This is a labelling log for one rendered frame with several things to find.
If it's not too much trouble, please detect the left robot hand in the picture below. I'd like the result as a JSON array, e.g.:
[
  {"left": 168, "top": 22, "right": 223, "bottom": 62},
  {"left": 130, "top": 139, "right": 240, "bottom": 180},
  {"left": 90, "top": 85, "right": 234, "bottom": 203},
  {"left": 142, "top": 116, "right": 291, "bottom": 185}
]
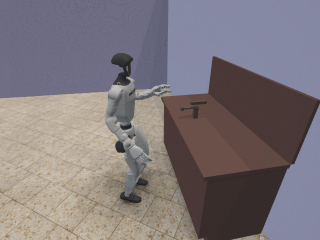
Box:
[{"left": 150, "top": 84, "right": 172, "bottom": 97}]

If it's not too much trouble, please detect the right robot upper arm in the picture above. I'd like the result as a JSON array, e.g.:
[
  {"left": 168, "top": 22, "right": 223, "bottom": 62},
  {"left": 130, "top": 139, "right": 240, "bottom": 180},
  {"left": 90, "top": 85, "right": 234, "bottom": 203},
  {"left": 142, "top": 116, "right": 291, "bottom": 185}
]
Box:
[{"left": 105, "top": 86, "right": 123, "bottom": 124}]

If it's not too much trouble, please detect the counter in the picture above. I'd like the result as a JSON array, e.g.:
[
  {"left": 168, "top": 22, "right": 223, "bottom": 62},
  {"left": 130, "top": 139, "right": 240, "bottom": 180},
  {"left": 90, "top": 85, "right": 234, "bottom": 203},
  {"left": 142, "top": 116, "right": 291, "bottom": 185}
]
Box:
[{"left": 161, "top": 56, "right": 320, "bottom": 240}]

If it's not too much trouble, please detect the robot right forearm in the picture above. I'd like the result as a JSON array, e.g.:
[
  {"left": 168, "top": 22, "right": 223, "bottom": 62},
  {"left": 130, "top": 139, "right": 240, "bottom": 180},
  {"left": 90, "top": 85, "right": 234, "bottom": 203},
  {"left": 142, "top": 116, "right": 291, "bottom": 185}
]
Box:
[{"left": 105, "top": 118, "right": 135, "bottom": 150}]

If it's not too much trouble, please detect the robot left forearm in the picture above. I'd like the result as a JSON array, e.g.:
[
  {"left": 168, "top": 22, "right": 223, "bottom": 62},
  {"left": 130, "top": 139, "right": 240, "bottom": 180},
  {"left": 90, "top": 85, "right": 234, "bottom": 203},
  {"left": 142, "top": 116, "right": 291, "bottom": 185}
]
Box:
[{"left": 135, "top": 90, "right": 152, "bottom": 100}]

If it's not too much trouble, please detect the tap lever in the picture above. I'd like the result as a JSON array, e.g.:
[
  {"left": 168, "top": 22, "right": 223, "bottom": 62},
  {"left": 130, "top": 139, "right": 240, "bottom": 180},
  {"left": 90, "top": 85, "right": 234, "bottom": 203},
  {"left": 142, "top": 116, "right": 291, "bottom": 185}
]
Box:
[{"left": 180, "top": 106, "right": 194, "bottom": 111}]

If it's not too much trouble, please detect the right robot foot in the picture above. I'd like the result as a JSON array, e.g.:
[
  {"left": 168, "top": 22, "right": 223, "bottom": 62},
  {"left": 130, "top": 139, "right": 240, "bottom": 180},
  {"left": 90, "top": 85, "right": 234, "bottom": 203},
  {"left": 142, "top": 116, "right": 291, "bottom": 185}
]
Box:
[{"left": 120, "top": 191, "right": 142, "bottom": 203}]

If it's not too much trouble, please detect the robot left shin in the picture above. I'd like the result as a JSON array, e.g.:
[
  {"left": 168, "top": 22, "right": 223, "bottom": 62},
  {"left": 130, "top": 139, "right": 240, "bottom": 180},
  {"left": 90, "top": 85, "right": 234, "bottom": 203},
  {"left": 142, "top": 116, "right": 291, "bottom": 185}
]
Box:
[{"left": 139, "top": 160, "right": 148, "bottom": 175}]

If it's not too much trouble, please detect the right robot hand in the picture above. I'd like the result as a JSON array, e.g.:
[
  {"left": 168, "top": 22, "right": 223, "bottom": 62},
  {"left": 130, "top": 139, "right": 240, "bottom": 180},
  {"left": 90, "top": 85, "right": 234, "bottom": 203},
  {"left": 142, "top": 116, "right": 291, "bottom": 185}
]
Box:
[{"left": 129, "top": 145, "right": 152, "bottom": 166}]

